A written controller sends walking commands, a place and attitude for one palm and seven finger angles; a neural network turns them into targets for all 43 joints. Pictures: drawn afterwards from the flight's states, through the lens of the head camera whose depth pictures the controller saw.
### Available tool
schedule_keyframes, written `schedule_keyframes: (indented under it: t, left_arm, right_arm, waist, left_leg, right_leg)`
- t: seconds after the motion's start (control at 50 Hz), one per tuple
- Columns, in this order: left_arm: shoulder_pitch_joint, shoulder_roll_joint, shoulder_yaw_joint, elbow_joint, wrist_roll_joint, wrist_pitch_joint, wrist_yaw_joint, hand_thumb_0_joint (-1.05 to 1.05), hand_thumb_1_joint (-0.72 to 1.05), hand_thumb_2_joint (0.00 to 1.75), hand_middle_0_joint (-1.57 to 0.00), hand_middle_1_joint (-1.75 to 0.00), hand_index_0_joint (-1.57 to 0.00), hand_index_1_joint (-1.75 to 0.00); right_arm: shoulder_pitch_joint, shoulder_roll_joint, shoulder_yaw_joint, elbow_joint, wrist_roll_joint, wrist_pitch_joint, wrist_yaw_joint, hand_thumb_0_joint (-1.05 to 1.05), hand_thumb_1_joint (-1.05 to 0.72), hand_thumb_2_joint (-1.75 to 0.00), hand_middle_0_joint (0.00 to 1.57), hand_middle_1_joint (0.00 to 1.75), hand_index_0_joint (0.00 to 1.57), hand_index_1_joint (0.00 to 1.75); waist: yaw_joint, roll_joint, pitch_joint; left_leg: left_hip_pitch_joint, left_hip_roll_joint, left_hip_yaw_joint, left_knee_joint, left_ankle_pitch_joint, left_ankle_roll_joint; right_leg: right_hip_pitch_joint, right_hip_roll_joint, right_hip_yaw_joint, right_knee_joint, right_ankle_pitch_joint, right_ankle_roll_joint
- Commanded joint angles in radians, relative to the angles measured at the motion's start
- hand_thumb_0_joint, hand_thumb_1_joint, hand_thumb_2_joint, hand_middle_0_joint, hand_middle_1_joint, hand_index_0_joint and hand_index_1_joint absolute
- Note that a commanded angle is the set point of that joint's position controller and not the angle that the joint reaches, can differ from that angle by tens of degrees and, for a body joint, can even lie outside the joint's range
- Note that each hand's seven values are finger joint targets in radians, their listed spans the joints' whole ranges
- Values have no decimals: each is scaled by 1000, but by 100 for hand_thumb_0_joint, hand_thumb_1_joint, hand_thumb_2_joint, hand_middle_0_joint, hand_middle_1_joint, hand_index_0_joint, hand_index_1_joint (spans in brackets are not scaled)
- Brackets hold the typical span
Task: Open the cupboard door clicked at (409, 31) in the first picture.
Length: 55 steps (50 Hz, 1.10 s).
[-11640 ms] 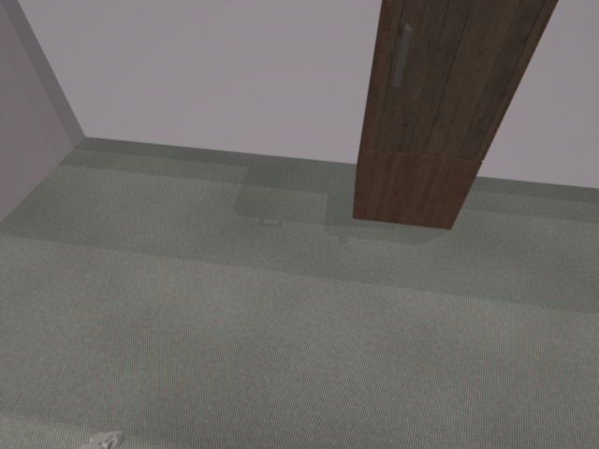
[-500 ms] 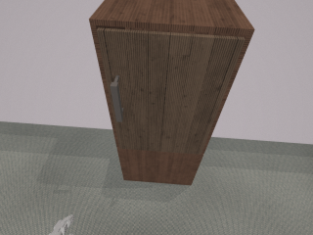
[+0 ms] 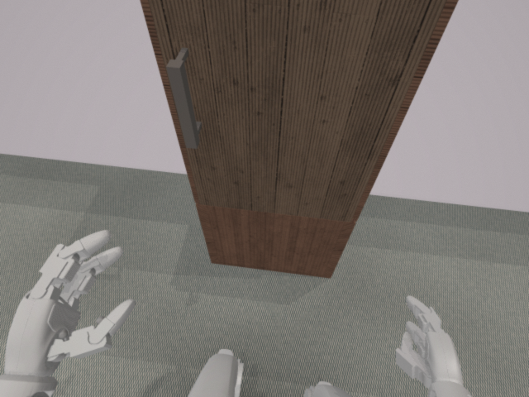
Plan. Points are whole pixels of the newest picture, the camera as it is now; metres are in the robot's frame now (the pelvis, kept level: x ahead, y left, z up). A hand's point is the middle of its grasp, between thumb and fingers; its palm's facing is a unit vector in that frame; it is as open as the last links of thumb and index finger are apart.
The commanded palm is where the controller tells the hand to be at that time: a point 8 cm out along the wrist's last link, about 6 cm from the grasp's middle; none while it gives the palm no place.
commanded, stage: raise the hand with hooked fingers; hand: left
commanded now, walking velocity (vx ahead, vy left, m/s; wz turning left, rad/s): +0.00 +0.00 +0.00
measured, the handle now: (188, 101) +0.56 +0.21 +0.11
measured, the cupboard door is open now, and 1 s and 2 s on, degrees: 0 0 0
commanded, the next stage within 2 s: move the hooked fingers beside the handle in 1.50 s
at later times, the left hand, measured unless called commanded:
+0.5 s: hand (86, 270) +0.24 +0.26 +0.08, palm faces -0.06 -1.00 -0.04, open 12.6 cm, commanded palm +0.22 +0.32 +0.10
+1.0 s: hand (48, 207) +0.30 +0.32 +0.13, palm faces +0.02 -1.00 -0.05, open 14.0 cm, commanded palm +0.27 +0.36 +0.13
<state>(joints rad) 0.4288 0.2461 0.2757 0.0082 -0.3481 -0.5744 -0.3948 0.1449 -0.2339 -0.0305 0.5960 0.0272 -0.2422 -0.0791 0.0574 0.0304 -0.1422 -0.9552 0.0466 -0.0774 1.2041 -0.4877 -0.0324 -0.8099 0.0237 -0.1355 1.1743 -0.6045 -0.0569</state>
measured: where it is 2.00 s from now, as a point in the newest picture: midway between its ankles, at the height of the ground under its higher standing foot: outside the picture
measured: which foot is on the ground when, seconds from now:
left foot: down 0.00-1.00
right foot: down 0.00-1.00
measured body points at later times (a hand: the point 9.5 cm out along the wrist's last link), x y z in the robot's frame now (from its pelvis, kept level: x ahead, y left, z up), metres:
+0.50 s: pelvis +0.00 +0.04 +0.03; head +0.05 +0.05 +0.48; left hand +0.24 +0.32 +0.09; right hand +0.15 -0.23 -0.04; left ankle +0.06 +0.14 -0.64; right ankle -0.01 -0.09 -0.64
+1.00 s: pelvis +0.01 +0.05 +0.05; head +0.05 +0.06 +0.50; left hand +0.29 +0.37 +0.14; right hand +0.16 -0.20 -0.02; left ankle +0.06 +0.14 -0.64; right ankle -0.01 -0.09 -0.64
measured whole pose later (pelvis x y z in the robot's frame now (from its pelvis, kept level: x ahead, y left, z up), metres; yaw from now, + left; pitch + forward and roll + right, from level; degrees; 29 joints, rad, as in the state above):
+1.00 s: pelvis +0.01 +0.05 +0.05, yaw -1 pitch +9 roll -3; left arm -0.03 0.43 0.42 0.36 -0.34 -0.22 -0.47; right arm 0.28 -0.26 0.05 0.57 0.05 -0.19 -0.10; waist 0.00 0.02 -0.08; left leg -0.68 0.02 0.00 0.90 -0.37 0.03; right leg -0.54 0.00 -0.07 0.83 -0.44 0.01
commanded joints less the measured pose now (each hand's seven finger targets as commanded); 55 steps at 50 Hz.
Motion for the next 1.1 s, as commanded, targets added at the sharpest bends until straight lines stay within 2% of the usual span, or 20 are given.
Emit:
schedule_keyframes:
  t: [0.0, 0.04, 0.06, 0.08, 0.14, 0.2, 0.24, 0.28, 0.36, 0.44, 0.52, 0.58, 0.64, 0.7, 0.76, 0.86, 0.92, 0.98, 1.04, 1.08]
  left_arm:
    - [-84, 232, 95, -14, -31, 154, -112, 0, 18, 59, -25, -76, -25, -76]
    - [-44, 292, 198, 16, -69, 254, -117, 0, 13, 57, -25, -80, -25, -80]
    - [-40, 290, 227, -27, -88, 270, -106, 0, 11, 56, -26, -81, -26, -81]
    - [-27, 294, 263, -48, -98, 276, -82, 0, 8, 55, -26, -82, -26, -82]
    - [-37, 250, 272, -107, -101, 215, -1, 0, 1, 52, -26, -87, -26, -87]
    - [-86, 182, 176, -76, -53, 135, 29, 0, -6, 49, -27, -92, -27, -92]
    - [-159, 163, 107, -29, -33, 110, 8, 0, -10, 47, -27, -94, -27, -94]
    - [-197, 182, 80, -1, -20, 105, -29, 0, -15, 45, -27, -98, -27, -98]
    - [-284, 292, 135, -81, -35, 122, -63, 0, -24, 41, -28, -103, -28, -103]
    - [-275, 360, 241, -135, -55, 122, -1, 0, -34, 37, -29, -110, -29, -110]
    - [-281, 283, 181, -70, -39, 167, 41, 0, -43, 33, -29, -115, -29, -115]
    - [-321, 270, 136, 35, -16, 245, 13, 0, -50, 30, -30, -120, -30, -120]
    - [-411, 287, 123, 82, -10, 301, -28, 0, -50, 30, -30, -120, -30, -120]
    - [-519, 342, 163, 47, -13, 293, -43, 0, -50, 30, -30, -120, -30, -120]
    - [-599, 396, 205, -3, -15, 252, -37, 0, -50, 30, -30, -120, -30, -120]
    - [-617, 406, 227, 117, -18, 249, -47, 0, -50, 30, -30, -120, -30, -120]
    - [-654, 416, 212, 162, -10, 290, -77, 0, -50, 30, -30, -120, -30, -120]
    - [-676, 439, 224, 199, -19, 325, -106, 0, -50, 30, -30, -120, -30, -120]
    - [-632, 406, 217, 231, -40, 329, -123, 0, -50, 30, -30, -120, -30, -120]
    - [-636, 417, 228, 205, -43, 311, -122, 0, -50, 30, -30, -120, -30, -120]
  right_arm:
    - [24, -144, -36, -146, 28, -38, -33, 0, -90, -90, 20, 30, 20, 30]
    - [3, -137, -32, -178, 28, -16, -34, 0, -90, -90, 20, 30, 20, 30]
    - [7, -127, -28, -193, 26, -8, -31, 0, -90, -90, 20, 30, 20, 30]
    - [5, -116, -30, -196, 24, -3, -29, 0, -90, -90, 20, 30, 20, 30]
    - [15, -93, -34, -189, 10, -7, -19, 0, -90, -90, 20, 30, 20, 30]
    - [41, -106, -40, -154, 6, -16, -5, 0, -90, -90, 20, 30, 20, 30]
    - [58, -128, -38, -145, 6, -24, -2, 0, -90, -90, 20, 30, 20, 30]
    - [78, -151, -38, -142, 14, -34, -5, 0, -90, -90, 20, 30, 20, 30]
    - [86, -174, -31, -168, 22, -54, -20, 0, -90, -90, 20, 30, 20, 30]
    - [85, -164, -23, -168, 17, -59, -23, 0, -90, -90, 20, 30, 20, 30]
    - [78, -162, -10, -167, 20, -41, -10, 0, -90, -90, 20, 30, 20, 30]
    - [90, -178, -5, -177, 25, -22, -9, 0, -90, -90, 20, 30, 20, 30]
    - [95, -188, 0, -193, 28, -14, -17, 0, -90, -90, 20, 30, 20, 30]
    - [94, -190, 2, -197, 26, -14, -26, 0, -90, -90, 20, 30, 20, 30]
    - [94, -183, 11, -193, 19, -21, -28, 0, -90, -90, 20, 30, 20, 30]
    - [99, -184, 14, -168, 19, -14, -33, 0, -90, -90, 20, 30, 20, 30]
    - [100, -189, 14, -164, 25, -9, -35, 0, -90, -90, 20, 30, 20, 30]
    - [112, -195, 9, -168, 27, -4, -38, 0, -90, -90, 20, 30, 20, 30]
    - [122, -194, 6, -174, 24, -2, -30, 0, -90, -90, 20, 30, 20, 30]
    - [121, -196, 0, -175, 23, 0, -23, 0, -90, -90, 20, 30, 20, 30]
  waist:
    - [-84, -78, -166]
    - [-25, -84, -220]
    - [-13, -93, -262]
    - [0, -83, -272]
    - [7, -82, -246]
    - [-46, -41, -153]
    - [-82, -30, -84]
    - [-93, 2, -98]
    - [-67, 58, -202]
    - [-27, 77, -254]
    - [-50, 135, -145]
    - [-69, 78, -75]
    - [-76, 65, -56]
    - [-72, 51, -122]
    - [-60, 121, -179]
    - [-66, 83, -140]
    - [-62, 141, -145]
    - [-63, 94, -162]
    - [-55, 37, -156]
    - [-53, 53, -175]
  left_leg:
    - [141, -37, 50, -137, 193, 74]
    - [164, -47, 45, -165, 252, 69]
    - [181, -49, 46, -182, 283, 67]
    - [201, -46, 46, -194, 307, 63]
    - [253, -40, 45, -237, 354, 56]
    - [283, -38, 50, -263, 325, 56]
    - [271, -37, 43, -258, 268, 62]
    - [288, -36, 41, -279, 211, 66]
    - [373, -35, 33, -333, 183, 71]
    - [453, -28, 13, -377, 249, 62]
    - [470, -20, -4, -430, 191, 46]
    - [441, -17, -12, -457, 147, 45]
    - [443, -23, -13, -470, 120, 49]
    - [491, -23, -16, -475, 142, 50]
    - [563, -25, -19, -479, 192, 42]
    - [553, -25, -14, -487, 205, 45]
    - [566, -27, -10, -497, 218, 42]
    - [576, -30, 3, -490, 277, 50]
    - [554, -39, 19, -471, 328, 56]
    - [563, -40, 25, -464, 359, 55]
  right_leg:
    - [151, -50, 275, -370, 259, 91]
    - [275, -66, 285, -374, 368, 109]
    - [325, -75, 275, -367, 446, 118]
    - [342, -78, 267, -360, 519, 126]
    - [322, -50, 204, -331, 609, 110]
    - [184, -26, 146, -321, 498, 89]
    - [93, -12, 135, -324, 364, 73]
    - [63, -5, 125, -343, 245, 58]
    - [116, -2, 118, -363, 184, 43]
    - [168, 13, 77, -347, 252, 30]
    - [125, 13, 48, -361, 237, 31]
    - [120, 16, 42, -386, 229, 35]
    - [128, 21, 48, -409, 224, 33]
    - [157, 20, 50, -416, 229, 31]
    - [173, 22, 55, -412, 248, 22]
    - [187, 21, 58, -436, 266, 25]
    - [197, 15, 57, -445, 279, 25]
    - [226, 18, 60, -465, 322, 26]
    - [252, 22, 63, -469, 377, 26]
    - [254, 20, 65, -460, 408, 27]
